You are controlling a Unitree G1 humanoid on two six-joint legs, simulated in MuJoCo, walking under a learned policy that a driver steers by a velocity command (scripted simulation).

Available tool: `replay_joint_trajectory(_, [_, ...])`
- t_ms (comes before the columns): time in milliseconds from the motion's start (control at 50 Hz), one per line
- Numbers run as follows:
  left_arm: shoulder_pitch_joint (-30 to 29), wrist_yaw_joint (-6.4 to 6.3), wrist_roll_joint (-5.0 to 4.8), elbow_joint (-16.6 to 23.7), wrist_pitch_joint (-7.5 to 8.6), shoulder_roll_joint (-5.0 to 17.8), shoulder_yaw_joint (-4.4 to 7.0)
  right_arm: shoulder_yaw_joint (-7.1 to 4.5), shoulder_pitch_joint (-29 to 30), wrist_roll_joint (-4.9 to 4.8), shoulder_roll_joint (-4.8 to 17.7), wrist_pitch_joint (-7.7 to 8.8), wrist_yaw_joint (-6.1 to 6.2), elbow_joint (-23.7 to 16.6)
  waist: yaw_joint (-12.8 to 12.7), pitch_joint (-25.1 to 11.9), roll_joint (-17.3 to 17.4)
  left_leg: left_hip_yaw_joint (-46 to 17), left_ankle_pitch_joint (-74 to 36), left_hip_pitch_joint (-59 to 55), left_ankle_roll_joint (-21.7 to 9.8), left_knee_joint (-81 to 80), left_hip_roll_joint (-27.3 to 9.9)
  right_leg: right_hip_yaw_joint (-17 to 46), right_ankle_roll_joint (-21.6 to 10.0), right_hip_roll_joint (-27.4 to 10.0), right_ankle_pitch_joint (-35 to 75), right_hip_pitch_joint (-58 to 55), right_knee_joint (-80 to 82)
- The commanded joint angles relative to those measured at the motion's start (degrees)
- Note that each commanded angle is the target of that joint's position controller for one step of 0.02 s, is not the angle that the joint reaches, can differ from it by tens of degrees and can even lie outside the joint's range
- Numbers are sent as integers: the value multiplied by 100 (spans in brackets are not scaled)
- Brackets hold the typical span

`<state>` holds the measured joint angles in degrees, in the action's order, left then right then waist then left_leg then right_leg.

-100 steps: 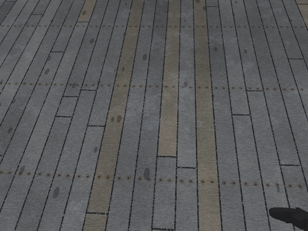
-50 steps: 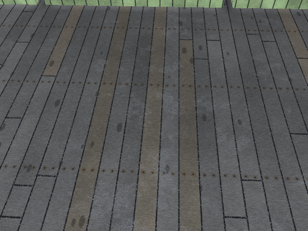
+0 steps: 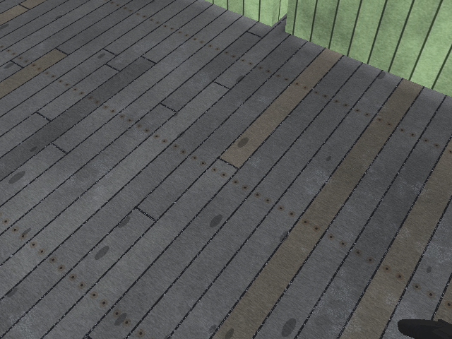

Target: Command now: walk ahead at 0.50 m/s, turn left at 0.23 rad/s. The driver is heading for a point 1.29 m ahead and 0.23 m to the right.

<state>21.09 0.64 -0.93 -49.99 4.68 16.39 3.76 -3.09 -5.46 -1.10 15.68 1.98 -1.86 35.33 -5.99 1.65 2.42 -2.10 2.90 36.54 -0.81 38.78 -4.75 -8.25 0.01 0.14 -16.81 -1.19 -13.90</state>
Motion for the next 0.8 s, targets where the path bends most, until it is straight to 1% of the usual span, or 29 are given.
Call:
replay_joint_trajectory(20, [-41,-19,-93,169,-16,1098,238,-46,639,-16,304,130,-76,-602,166,277,-676,273,239,-117,-180,-498,157,778,-953,-1627,2547,-73,295])
replay_joint_trajectory(40, [-59,-30,-113,131,-51,1157,250,-82,561,-1,387,134,-83,-606,283,205,-746,351,452,-361,-282,-638,256,726,-901,-1656,3158,-200,70])
replay_joint_trajectory(60, [-109,-48,-132,103,-82,1224,259,-152,243,30,518,135,-73,-535,527,-29,-825,486,528,-941,-400,-804,426,607,-816,-1610,4095,-243,-370])
replay_joint_trajectory(80, [-172,-70,-144,78,-111,1201,234,-274,-507,55,711,127,-45,-302,971,-480,-774,636,230,-2070,-567,-1087,614,359,-673,-1422,4806,-45,-1235])
replay_joint_trajectory(100, [-150,-99,-70,111,-96,1025,153,-425,-1400,68,1029,96,27,-38,1361,-1055,-649,324,15,-3608,-742,-930,399,184,-460,-1174,4250,801,-2428])
replay_joint_trajectory(120, [174,-62,99,380,-8,446,-60,-546,-2071,172,1660,67,110,49,1325,-1927,607,-2137,443,-5842,-1523,-961,-1167,78,-75,-448,1506,3063,-4720])
replay_joint_trajectory(140, [217,-22,68,292,122,447,-96,-465,-2108,87,1478,76,100,55,1262,-2604,1012,-4045,797,-6105,-1973,-1858,-1826,1029,-12,53,-1635,3889,-5855])
replay_joint_trajectory(160, [-197,26,-127,420,181,892,49,-338,-1797,82,1147,106,67,73,1262,-1814,646,-3325,1025,-5522,-1719,-1974,-1625,1296,-71,-297,-1442,4459,-6211])
replay_joint_trajectory(180, [-577,32,-176,526,208,861,31,-277,-1466,69,954,128,61,74,1131,-1107,470,-2450,781,-4690,-1520,-2059,-1342,1143,-129,-544,-979,4541,-6016])
replay_joint_trajectory(200, [-705,4,-82,523,198,784,32,-224,-1131,82,787,151,38,98,924,-669,191,-1897,425,-3911,-1389,-2240,-1076,1075,-110,-721,-559,4370,-5620])
replay_joint_trajectory(220, [-633,-13,-5,477,137,774,64,-176,-899,116,614,193,20,82,718,-487,272,-1530,69,-3342,-1303,-2439,-885,1128,-86,-874,-249,4006,-5315])
replay_joint_trajectory(260, [-380,-7,11,370,1,553,30,-186,-741,127,593,270,16,129,488,-422,308,-1230,-180,-2772,-1373,-2810,-793,1120,16,-916,85,3553,-5093])
replay_joint_trajectory(300, [-550,-36,47,424,-81,462,13,-215,-786,117,691,347,40,254,434,-247,203,-927,-441,-2597,-1431,-3023,-769,1115,124,-925,459,3702,-4699])
replay_joint_trajectory(360, [-1158,-25,94,597,-68,379,-25,-234,-1002,109,770,348,118,447,591,-25,83,-540,-518,-2698,-1322,-3141,-651,1113,201,-891,1420,3969,-3617])
replay_joint_trajectory(420, [-1754,59,55,731,-1,267,-92,-262,-1235,75,909,311,173,615,812,130,82,-231,-303,-2722,-1155,-3181,-549,956,167,-681,2221,3711,-2519])
replay_joint_trajectory(480, [-2205,143,14,889,29,312,-109,-293,-1557,20,1010,267,188,844,976,246,78,-259,-116,-3116,-1113,-3067,-742,943,83,-554,2286,3676,-1987])
replay_joint_trajectory(540, [-2330,225,19,1006,62,440,-83,-328,-1645,-18,1065,188,224,1012,914,260,117,-356,-430,-3717,-990,-2726,-1003,989,-143,-488,1756,3711,-1638])
replay_joint_trajectory(560, [-2227,237,23,991,73,495,-64,-339,-1630,-20,1089,157,238,1049,841,194,163,-370,-727,-3861,-932,-2565,-1042,940,-217,-436,1531,3539,-1577])
replay_joint_trajectory(580, [-1982,236,28,935,85,582,-23,-347,-1566,-19,1124,124,250,1063,690,39,230,-324,-1419,-3949,-858,-2251,-1003,807,-310,-307,1322,3140,-1515])
replay_joint_trajectory(600, [-1393,209,43,762,90,731,74,-330,-1476,-10,1102,83,262,1065,358,-323,205,-133,-2327,-3895,-731,-1516,-785,602,-448,-103,1294,2301,-1386])
replay_joint_trajectory(620, [-470,156,64,502,87,1036,214,-242,-1543,45,904,58,284,1037,-1,-1004,38,128,-2223,-3349,-540,-285,-456,763,-657,-270,1475,867,-1550])
replay_joint_trajectory(640, [235,117,158,411,64,1645,352,-61,-2189,123,378,140,250,877,101,-2000,-1108,403,-272,-1255,-129,1976,240,2956,-1483,-1739,1090,-1490,-1625])
replay_joint_trajectory(660, [494,145,38,300,34,1399,299,-6,-2199,83,256,248,230,959,10,-2463,-1884,-157,2967,12,32,3180,883,5016,-1922,-2235,-92,-2164,-524])
replay_joint_trajectory(680, [183,144,-9,355,43,1067,175,-149,-1695,-71,823,341,191,852,-59,-1713,-1344,-524,2856,653,-77,3671,507,4598,-1629,-2092,-824,-1669,-294])
replay_joint_trajectory(700, [-235,121,32,448,35,894,123,-152,-1206,-142,879,384,183,702,41,-1068,-1000,-339,2364,784,-168,3552,205,3863,-1419,-1906,-711,-889,-213])
replay_joint_trajectory(720, [-594,122,87,491,37,752,73,-150,-954,-64,836,383,204,657,199,-570,-660,-212,1916,634,-170,3198,-28,3286,-1347,-1702,-201,-51,-42])
replay_joint_trajectory(740, [-816,122,146,525,69,586,24,-183,-974,8,800,338,222,674,400,-396,-733,-263,1590,280,-165,2827,-225,2910,-1279,-1525,278,510,103])
replay_joint_trajectory(760, [-926,126,176,531,88,519,4,-180,-1121,26,704,279,221,730,542,-352,-816,-272,1414,-47,-137,2677,-293,2664,-1262,-1396,573,843,253])
replay_joint_trajectory(800, [-910,117,136,467,143,580,23,-150,-1247,43,518,182,234,801,655,-302,-770,-198,1220,-210,-42,2382,-334,2262,-1351,-1323,1073,1133,496])
